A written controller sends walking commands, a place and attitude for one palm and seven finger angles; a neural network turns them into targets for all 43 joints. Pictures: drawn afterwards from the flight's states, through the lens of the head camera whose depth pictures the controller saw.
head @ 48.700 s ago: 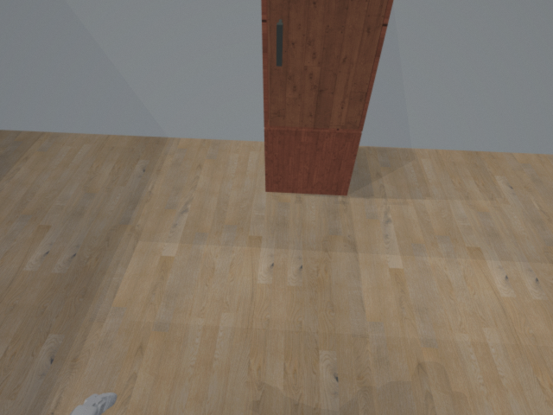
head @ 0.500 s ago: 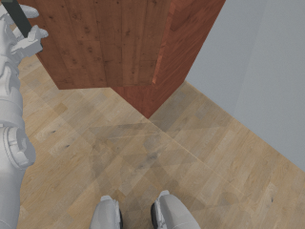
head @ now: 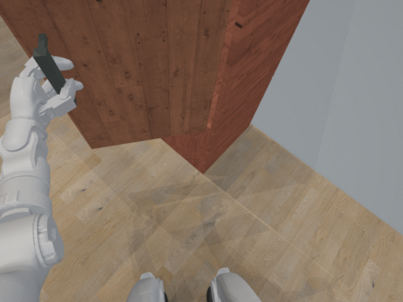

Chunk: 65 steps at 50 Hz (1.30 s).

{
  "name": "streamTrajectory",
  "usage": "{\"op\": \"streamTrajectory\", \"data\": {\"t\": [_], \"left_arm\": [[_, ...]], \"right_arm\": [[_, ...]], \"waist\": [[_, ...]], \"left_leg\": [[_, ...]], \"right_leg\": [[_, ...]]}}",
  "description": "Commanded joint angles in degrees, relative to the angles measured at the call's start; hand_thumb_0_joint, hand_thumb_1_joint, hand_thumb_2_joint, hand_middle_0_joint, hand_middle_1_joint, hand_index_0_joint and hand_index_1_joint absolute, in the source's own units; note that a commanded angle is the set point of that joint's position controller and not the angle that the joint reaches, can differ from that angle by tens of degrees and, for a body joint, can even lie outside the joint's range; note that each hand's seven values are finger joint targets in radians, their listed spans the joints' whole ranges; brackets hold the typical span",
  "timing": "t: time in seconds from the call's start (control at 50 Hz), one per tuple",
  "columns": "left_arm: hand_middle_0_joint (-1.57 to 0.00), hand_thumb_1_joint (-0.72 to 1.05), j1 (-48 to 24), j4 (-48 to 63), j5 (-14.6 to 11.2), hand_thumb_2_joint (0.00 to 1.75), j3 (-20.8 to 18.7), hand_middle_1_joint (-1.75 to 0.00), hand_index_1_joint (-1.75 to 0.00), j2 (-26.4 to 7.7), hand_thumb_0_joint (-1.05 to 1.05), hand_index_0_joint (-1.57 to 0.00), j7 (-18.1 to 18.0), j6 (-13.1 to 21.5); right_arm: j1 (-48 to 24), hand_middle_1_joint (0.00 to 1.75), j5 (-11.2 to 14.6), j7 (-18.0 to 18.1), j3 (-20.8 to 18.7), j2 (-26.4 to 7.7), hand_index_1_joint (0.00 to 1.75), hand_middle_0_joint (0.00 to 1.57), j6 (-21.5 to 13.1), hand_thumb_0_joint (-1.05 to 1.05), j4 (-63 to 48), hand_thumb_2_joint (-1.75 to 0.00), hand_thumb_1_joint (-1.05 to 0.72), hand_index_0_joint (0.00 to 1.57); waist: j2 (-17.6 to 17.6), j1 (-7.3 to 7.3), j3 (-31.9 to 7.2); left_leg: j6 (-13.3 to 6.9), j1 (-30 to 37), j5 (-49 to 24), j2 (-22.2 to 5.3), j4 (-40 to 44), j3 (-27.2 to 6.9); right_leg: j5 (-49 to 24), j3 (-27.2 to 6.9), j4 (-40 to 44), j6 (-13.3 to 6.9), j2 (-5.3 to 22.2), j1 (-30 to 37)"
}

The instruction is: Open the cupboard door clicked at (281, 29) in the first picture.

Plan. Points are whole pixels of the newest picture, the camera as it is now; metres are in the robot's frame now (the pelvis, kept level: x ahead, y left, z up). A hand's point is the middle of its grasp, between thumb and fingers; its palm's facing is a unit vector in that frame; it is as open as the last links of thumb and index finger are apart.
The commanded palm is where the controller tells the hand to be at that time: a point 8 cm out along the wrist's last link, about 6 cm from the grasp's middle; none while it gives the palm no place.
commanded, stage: pull the door open along its arc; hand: left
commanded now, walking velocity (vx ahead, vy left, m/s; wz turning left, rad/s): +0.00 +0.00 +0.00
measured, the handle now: (58, 73) +0.55 +0.23 +0.07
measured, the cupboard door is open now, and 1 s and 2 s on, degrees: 55 97 97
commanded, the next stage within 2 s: open thumb and fingers to let go in 0.74 s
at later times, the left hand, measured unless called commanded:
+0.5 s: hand (114, 159) +0.36 +0.12 +0.07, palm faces +0.42 -0.91 +0.01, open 6.1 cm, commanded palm +0.30 +0.17 +0.07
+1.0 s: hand (158, 185) +0.32 +0.05 +0.07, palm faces +0.44 -0.90 -0.03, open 6.2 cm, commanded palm +0.27 +0.10 +0.07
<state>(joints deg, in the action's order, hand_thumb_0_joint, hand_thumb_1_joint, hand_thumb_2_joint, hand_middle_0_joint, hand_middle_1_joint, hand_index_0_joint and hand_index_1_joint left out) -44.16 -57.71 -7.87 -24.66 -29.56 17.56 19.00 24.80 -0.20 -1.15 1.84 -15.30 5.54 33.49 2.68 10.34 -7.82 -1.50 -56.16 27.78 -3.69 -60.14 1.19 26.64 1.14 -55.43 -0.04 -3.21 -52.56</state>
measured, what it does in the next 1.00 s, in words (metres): shifts its weight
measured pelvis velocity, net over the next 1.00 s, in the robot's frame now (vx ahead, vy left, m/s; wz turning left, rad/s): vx -0.01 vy -0.06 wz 0.10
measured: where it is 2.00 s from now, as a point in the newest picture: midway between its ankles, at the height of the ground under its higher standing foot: outside the picture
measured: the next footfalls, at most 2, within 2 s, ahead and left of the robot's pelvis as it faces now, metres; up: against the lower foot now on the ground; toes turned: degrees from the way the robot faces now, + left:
none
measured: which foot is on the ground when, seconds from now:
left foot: down 0.00-1.00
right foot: down 0.00-1.00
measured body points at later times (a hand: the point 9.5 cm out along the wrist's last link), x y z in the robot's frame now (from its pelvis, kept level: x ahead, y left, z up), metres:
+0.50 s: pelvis +0.00 -0.02 +0.01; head +0.05 -0.02 +0.46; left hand +0.33 +0.17 +0.07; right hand +0.16 -0.23 -0.10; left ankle +0.00 +0.10 -0.67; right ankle -0.01 -0.13 -0.67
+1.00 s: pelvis -0.01 -0.06 +0.01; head +0.04 -0.08 +0.46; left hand +0.29 +0.10 +0.07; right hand +0.16 -0.28 -0.11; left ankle +0.00 +0.10 -0.67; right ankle -0.01 -0.13 -0.67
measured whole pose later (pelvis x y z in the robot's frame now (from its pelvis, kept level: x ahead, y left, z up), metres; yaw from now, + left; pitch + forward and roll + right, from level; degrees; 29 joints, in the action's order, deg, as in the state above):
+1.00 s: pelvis -0.01 -0.06 +0.01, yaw +6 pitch +12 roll +1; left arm -6.0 -20.8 4.2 6.6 4.7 -31.8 19.9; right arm 11.0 -4.6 -0.2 -1.6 -11.8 0.9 36.2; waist 1.9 1.2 -7.7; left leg 2.4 -42.6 24.4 -1.0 -54.5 -2.0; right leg 28.9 4.5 -57.0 -4.3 -0.8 -40.7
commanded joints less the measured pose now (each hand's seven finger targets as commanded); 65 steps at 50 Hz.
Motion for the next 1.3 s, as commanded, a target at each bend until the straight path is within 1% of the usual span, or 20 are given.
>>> {"op": "streamTrajectory", "data": {"t": [0.0, 0.08, 0.1, 0.12, 0.14, 0.18, 0.24, 0.36, 0.4, 0.48, 0.6, 0.68, 0.74, 0.82, 0.9, 0.96, 1.04, 1.06, 1.22, 1.28], "left_arm": [[-0.4, 0.9, -2.46, 16.23, -3.03, 0.9, -0.28, -1.35, -1.35, -9.98, 0.0, -0.4, 0.19, 2.49], [-0.4, 0.9, 7.5, 24.91, -5.09, 0.9, 1.03, -1.35, -1.35, -5.79, 0.0, -0.4, -0.92, 3.03], [-0.4, 0.9, 8.94, 29.39, -8.43, 0.9, -5.29, -1.35, -1.35, -3.06, 0.0, -0.4, -9.08, 2.57], [-0.4, 0.9, 13.94, 29.45, -7.55, 0.9, 0.26, -1.35, -1.35, 3.86, 0.0, -0.4, -13.0, 1.64], [-0.4, 0.9, 15.92, 32.24, -7.43, 0.9, 1.52, -1.35, -1.35, 6.6, 0.0, -0.4, -15.61, 1.45], [-0.4, 0.9, 18.52, 34.75, -5.59, 0.9, 1.5, -1.35, -1.35, 7.15, 0.0, -0.4, -20.73, 1.59], [-0.4, 0.9, 19.44, 39.45, -2.07, 0.9, 3.71, -1.35, -1.35, 11.34, 0.0, -0.4, -28.71, 2.34], [-0.4, 0.9, 20.62, 43.75, 7.35, 0.9, 11.92, -1.35, -1.35, 19.88, 0.0, -0.4, -42.3, 2.14], [-0.4, 0.9, 22.07, 44.72, 9.6, 0.9, 15.3, -1.35, -1.35, 22.49, 0.0, -0.4, -44.6, 1.92], [-0.4, 0.9, 22.5, 47.48, 10.28, 0.9, 20.34, -1.35, -1.35, 25.86, 0.0, -0.4, -44.76, 2.39], [-0.4, 0.9, 27.3, 51.03, 9.42, 0.9, 25.34, -1.35, -1.35, 29.84, 0.0, -0.4, -44.06, 3.49], [-0.4, 0.9, 32.58, 53.66, 9.37, 0.9, 30.75, -1.35, -1.35, 34.68, 0.0, -0.4, -44.93, 3.63], [-0.4, 0.9, 34.78, 55.32, 10.5, 0.9, 34.09, -1.35, -1.35, 37.45, 0.0, -0.4, -46.64, 3.55], [-0.4, 0.9, 23.12, 53.14, 14.46, 0.9, 32.03, -1.35, -1.35, 33.27, 0.0, -0.4, -49.96, 3.84], [-0.38, 0.62, 22.6, 49.52, 14.44, 0.78, 29.62, -1.32, -1.32, 32.02, 0.0, -0.38, -50.24, 4.33], [-0.36, 0.41, 20.97, 49.25, 12.27, 0.69, 31.22, -1.3, -1.3, 33.98, 0.0, -0.36, -48.42, 4.39], [-0.35, 0.13, 20.92, 47.78, 10.1, 0.57, 30.64, -1.27, -1.27, 34.12, 0.0, -0.35, -46.52, 4.45], [-0.34, 0.06, 20.46, 47.32, 10.01, 0.54, 30.59, -1.26, -1.26, 33.87, 0.0, -0.34, -46.27, 4.6], [-0.3, -0.5, 19.46, 45.62, 10.82, 0.3, 30.37, -1.2, -1.2, 34.08, 0.0, -0.3, -46.45, 6.1], [-0.29, -0.5, 20.23, 45.8, 11.48, 0.3, 31.06, -1.15, -1.15, 34.77, 0.0, -0.29, -47.1, 6.15]], "right_arm": [[5.42, 0.3, 0.93, 0.42, -4.4, -9.77, 0.3, 0.2, -1.44, 0.0, -5.87, -0.9, -0.9, 0.2], [2.89, 0.3, 1.37, -0.01, -4.78, -9.07, 0.3, 0.2, -2.0, 0.0, -7.69, -0.9, -0.9, 0.2], [1.17, 0.3, 0.93, -0.29, -4.84, -6.93, 0.3, 0.2, -2.9, 0.0, -8.39, -0.9, -0.9, 0.2], [0.36, 0.3, 0.95, -0.8, -4.76, -6.55, 0.3, 0.2, -3.54, 0.0, -8.18, -0.9, -0.9, 0.2], [-0.15, 0.3, 0.98, -1.28, -4.9, -6.52, 0.3, 0.2, -3.93, 0.0, -8.2, -0.9, -0.9, 0.2], [-0.72, 0.3, 0.45, -1.56, -5.04, -6.48, 0.3, 0.2, -4.17, 0.0, -7.71, -0.9, -0.9, 0.2], [-2.61, 0.3, -0.62, -1.71, -5.07, -5.44, 0.3, 0.2, -4.31, 0.0, -7.76, -0.9, -0.9, 0.2], [-7.13, 0.3, -2.67, -1.76, -4.6, -3.62, 0.3, 0.2, -3.56, 0.0, -7.89, -0.9, -0.9, 0.2], [-8.26, 0.3, -3.05, -1.46, -4.82, -3.27, 0.3, 0.2, -3.55, 0.0, -8.06, -0.9, -0.9, 0.2], [-9.74, 0.3, -3.34, -0.54, -4.9, -2.88, 0.3, 0.2, -4.01, 0.0, -7.8, -0.9, -0.9, 0.2], [-12.79, 0.3, -3.17, 0.12, -4.46, -1.83, 0.3, 0.2, -5.3, 0.0, -7.7, -0.9, -0.9, 0.2], [-13.49, 0.3, -3.34, -0.29, -4.49, -1.38, 0.3, 0.2, -6.65, 0.0, -8.05, -0.9, -0.9, 0.2], [-14.05, 0.3, -3.61, -0.59, -4.57, -1.03, 0.3, 0.2, -7.59, 0.0, -8.04, -0.9, -0.9, 0.2], [-14.72, 0.3, -4.28, 0.37, -4.42, -1.08, 0.3, 0.2, -7.62, 0.0, -5.96, -0.9, -0.9, 0.2], [-16.52, 0.3, -4.19, 1.44, -4.41, -0.27, 0.3, 0.2, -7.36, 0.0, -5.24, -0.9, -0.9, 0.2], [-16.54, 0.3, -3.98, 1.8, -4.29, -0.32, 0.3, 0.2, -7.4, 0.0, -4.79, -0.9, -0.9, 0.2], [-16.04, 0.3, -3.83, 2.08, -4.28, -0.57, 0.3, 0.2, -7.49, 0.0, -4.53, -0.9, -0.9, 0.2], [-15.72, 0.3, -3.82, 2.07, -4.28, -0.72, 0.3, 0.2, -7.51, 0.0, -4.35, -0.9, -0.9, 0.2], [-15.74, 0.3, -3.97, 1.55, -4.38, -0.72, 0.3, 0.2, -7.53, 0.0, -4.68, -0.9, -0.9, 0.2], [-15.66, 0.3, -4.08, 1.12, -4.51, -0.86, 0.3, 0.2, -7.63, 0.0, -5.07, -0.9, -0.9, 0.2]], "waist": [[2.7, -4.94, -26.25], [2.05, -7.07, -24.78], [1.99, -11.42, -24.97], [3.04, -9.9, -22.68], [1.83, -9.62, -21.2], [-1.54, -9.82, -19.4], [-1.7, -10.23, -20.36], [-2.15, -10.42, -18.38], [-2.87, -9.92, -19.07], [-5.62, -8.9, -18.79], [-4.05, -9.7, -15.63], [-7.49, -9.2, -14.8], [-7.29, -9.06, -14.39], [-8.68, -7.02, -11.67], [-9.17, -8.28, -13.56], [-7.11, -7.79, -15.48], [-8.52, -7.84, -16.48], [-10.22, -7.54, -16.36], [-8.89, -8.13, -15.0], [-7.47, -8.6, -15.34]], "left_leg": [[-0.36, 21.63, -31.6, 2.57, 6.48, -1.12], [-0.21, 22.35, -33.06, 2.85, 7.84, -0.57], [0.67, 21.57, -33.77, 2.8, 8.57, -0.36], [1.15, 22.55, -34.08, 2.73, 8.9, -0.13], [1.44, 22.99, -34.58, 2.4, 9.08, -0.35], [1.6, 21.59, -33.21, 2.46, 9.24, -0.56], [1.93, 21.53, -31.47, 2.75, 9.38, -0.4], [1.9, 21.24, -25.62, 3.08, 9.54, -0.75], [1.63, 21.64, -23.48, 3.17, 9.39, -0.69], [1.22, 22.03, -20.72, 3.4, 9.58, -0.47], [1.1, 22.4, -17.45, 3.9, 10.79, -0.03], [1.06, 22.22, -17.78, 4.07, 10.63, -0.4], [1.21, 21.91, -16.85, 4.21, 10.35, -0.55], [0.82, 18.77, -12.62, 4.48, 8.6, -1.21], [0.94, 16.67, -9.78, 5.01, 8.18, -1.2], [0.95, 18.4, -10.71, 4.97, 8.49, -0.99], [1.01, 19.06, -12.58, 4.92, 8.8, -1.31], [1.03, 18.81, -12.41, 4.87, 9.02, -1.46], [0.87, 19.21, -12.31, 4.88, 9.12, -1.32], [0.81, 20.19, -13.28, 4.8, 9.25, -1.24]], "right_leg": [[-32.02, 1.2, 5.17, -0.81, -0.89, 18.17], [-33.77, 1.19, 5.33, -1.05, -0.5, 21.02], [-33.04, 1.92, 5.62, -0.66, -0.43, 21.6], [-32.18, 2.25, 5.74, -0.51, -0.39, 20.34], [-31.48, 2.72, 5.91, -0.5, -0.3, 19.19], [-31.23, 2.81, 5.59, -0.71, -0.31, 20.11], [-31.16, 2.33, 4.52, -0.82, 0.43, 21.55], [-26.18, 1.87, 4.58, -1.37, 1.46, 20.68], [-25.01, 1.54, 5.24, -1.32, 1.46, 20.84], [-25.24, 0.64, 7.15, -1.21, 1.74, 22.94], [-23.24, -0.45, 9.44, -1.12, 2.67, 24.06], [-26.37, -0.97, 10.11, -0.5, 3.41, 25.43], [-26.93, -1.49, 10.05, -0.09, 4.07, 24.84], [-20.78, -3.88, 11.14, 0.39, 5.28, 20.95], [-16.16, -7.2, 13.18, 0.83, 6.64, 22.9], [-18.98, -6.43, 12.82, 0.83, 6.45, 23.79], [-23.77, -5.74, 12.19, 1.24, 6.35, 25.1], [-23.66, -5.41, 12.07, 1.35, 6.32, 25.21], [-20.75, -4.16, 11.46, 0.67, 5.74, 22.71], [-20.16, -2.79, 10.55, -0.05, 4.91, 21.78]]}}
